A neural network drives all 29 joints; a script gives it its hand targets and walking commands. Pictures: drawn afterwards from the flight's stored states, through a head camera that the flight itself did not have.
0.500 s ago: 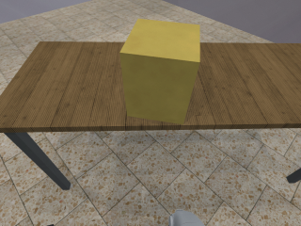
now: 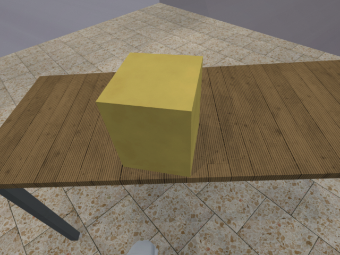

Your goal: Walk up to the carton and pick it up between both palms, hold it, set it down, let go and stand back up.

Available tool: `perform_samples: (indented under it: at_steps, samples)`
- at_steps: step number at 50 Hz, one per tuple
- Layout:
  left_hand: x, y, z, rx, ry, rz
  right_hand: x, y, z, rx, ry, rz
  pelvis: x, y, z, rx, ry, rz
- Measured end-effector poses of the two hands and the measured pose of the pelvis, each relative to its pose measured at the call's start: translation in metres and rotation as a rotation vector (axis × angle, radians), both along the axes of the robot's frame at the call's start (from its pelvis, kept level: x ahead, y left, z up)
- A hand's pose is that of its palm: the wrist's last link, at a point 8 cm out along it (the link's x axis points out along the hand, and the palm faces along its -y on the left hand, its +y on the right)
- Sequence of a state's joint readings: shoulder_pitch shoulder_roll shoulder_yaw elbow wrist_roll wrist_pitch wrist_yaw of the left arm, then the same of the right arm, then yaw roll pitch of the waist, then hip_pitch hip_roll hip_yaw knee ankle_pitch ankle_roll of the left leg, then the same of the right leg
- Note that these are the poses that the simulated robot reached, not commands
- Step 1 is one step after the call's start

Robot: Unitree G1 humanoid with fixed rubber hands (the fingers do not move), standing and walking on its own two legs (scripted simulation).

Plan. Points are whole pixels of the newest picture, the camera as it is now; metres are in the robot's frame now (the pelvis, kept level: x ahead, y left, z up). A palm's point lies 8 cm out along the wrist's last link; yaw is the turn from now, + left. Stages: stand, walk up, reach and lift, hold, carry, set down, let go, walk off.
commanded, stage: walk up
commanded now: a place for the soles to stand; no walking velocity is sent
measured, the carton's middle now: (160, 115) +0.45 +0.04 +0.09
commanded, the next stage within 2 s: reach and lift in 1.46 s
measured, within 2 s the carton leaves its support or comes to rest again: neither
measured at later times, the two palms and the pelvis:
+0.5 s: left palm out of the picture +0.07 +0.36 -0.11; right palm out of the picture +0.08 -0.25 -0.12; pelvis +0.02 +0.05 +0.00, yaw +1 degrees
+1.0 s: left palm out of the picture +0.09 +0.36 -0.11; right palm out of the picture +0.08 -0.25 -0.12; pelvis +0.02 +0.06 +0.00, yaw +2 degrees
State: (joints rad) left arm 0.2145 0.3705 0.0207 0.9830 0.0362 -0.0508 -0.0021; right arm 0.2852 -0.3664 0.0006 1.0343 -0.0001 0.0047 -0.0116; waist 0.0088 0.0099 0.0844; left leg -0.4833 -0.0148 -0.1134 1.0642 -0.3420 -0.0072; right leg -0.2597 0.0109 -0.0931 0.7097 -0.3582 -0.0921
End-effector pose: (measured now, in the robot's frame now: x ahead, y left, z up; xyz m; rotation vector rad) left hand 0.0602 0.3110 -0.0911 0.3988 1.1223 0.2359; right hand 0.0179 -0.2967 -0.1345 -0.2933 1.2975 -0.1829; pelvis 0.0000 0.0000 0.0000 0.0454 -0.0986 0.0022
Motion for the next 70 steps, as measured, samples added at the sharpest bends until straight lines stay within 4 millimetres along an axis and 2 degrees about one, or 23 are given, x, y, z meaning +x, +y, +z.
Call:
perform_samples:
  at_steps: [13, 23, 31, 48, 70]
  samples:
    - [0.011, 0.032, -0.022, -0.056, 0.046, 0.023, 0.016, 0.03, 0.014, -0.055, 0.006, 0.012, 0.013, 0.037, -0.002, -0.048, 0.023, 0.006]
    - [0.009, 0.045, -0.023, -0.057, 0.072, 0.041, 0.054, 0.045, 0.017, -0.051, -0.049, 0.042, 0.019, 0.049, -0.001, -0.049, 0.034, 0.018]
    - [0.021, 0.051, -0.022, -0.059, 0.05, 0.038, 0.069, 0.051, 0.018, -0.049, -0.075, 0.054, 0.02, 0.055, -0.001, -0.051, 0.036, 0.021]
    - [0.027, 0.051, -0.021, -0.059, 0.041, 0.037, 0.065, 0.051, 0.017, -0.044, -0.054, 0.05, 0.02, 0.055, -0.001, -0.051, 0.037, 0.023]
    - [0.031, 0.049, -0.02, -0.057, 0.057, 0.041, 0.071, 0.05, 0.015, -0.038, -0.049, 0.053, 0.026, 0.053, 0.0, -0.045, 0.046, 0.025]
